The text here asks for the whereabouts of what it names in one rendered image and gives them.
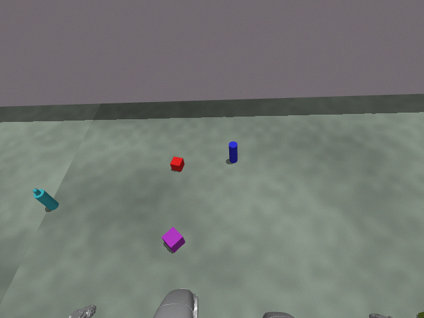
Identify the left robot hand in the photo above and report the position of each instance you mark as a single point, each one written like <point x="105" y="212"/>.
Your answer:
<point x="86" y="312"/>

